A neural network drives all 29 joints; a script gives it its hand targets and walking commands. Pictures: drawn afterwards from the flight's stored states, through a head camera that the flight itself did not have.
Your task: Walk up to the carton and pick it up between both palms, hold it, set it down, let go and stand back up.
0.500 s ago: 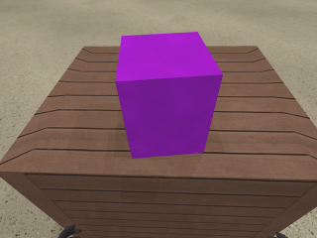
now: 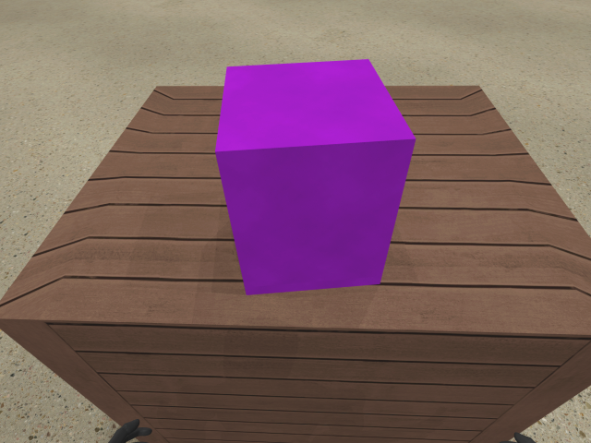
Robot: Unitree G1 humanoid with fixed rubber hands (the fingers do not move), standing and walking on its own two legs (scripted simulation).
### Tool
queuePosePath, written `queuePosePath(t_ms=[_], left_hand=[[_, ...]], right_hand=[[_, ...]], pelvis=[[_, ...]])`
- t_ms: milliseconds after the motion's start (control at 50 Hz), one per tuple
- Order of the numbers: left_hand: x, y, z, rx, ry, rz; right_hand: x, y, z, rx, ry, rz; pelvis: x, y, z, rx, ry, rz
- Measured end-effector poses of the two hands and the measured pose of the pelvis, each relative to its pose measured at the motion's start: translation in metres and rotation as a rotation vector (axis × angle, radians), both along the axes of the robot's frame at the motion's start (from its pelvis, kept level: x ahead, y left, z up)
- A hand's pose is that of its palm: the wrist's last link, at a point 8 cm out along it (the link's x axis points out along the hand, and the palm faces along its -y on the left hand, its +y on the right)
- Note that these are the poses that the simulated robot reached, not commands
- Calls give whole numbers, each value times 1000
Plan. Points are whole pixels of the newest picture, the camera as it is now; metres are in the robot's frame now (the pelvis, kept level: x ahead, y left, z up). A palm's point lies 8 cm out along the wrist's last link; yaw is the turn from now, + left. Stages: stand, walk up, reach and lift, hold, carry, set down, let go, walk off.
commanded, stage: stand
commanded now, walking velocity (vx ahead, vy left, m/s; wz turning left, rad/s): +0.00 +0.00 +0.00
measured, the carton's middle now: (306, 179) +0.45 +0.02 +0.15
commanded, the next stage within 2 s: none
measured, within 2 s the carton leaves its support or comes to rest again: neither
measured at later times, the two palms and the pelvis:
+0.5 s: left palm out of the picture +0.11 +0.28 -0.08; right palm out of the picture +0.10 -0.29 -0.08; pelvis +0.00 +0.00 +0.00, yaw +0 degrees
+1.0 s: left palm out of the picture +0.11 +0.28 -0.09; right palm out of the picture +0.10 -0.29 -0.09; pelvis +0.00 +0.00 +0.00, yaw +0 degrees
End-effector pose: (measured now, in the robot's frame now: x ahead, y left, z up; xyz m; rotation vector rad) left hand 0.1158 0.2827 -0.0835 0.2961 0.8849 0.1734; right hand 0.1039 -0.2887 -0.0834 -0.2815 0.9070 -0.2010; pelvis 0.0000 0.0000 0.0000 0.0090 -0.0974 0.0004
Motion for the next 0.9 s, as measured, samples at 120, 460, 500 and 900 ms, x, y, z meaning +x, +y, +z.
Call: queuePosePath(t_ms=[120, 460, 500, 900], left_hand=[[0, 0, 0, 0, 0, 0], [-1, 0, -1, 0, 4, 2], [-1, 1, -1, -1, 5, 2], [-3, 1, -2, -1, 14, 4]], right_hand=[[0, 0, 0, 0, 2, 0], [-1, 1, -1, 0, 8, 1], [-1, 1, -1, 0, 10, 1], [-2, 1, -2, -1, 19, 2]], pelvis=[[0, 0, 0, 0, 0, 0], [0, 0, 0, 0, 0, 0], [0, 0, 0, 0, 0, 0], [0, 1, 0, -1, 0, 0]])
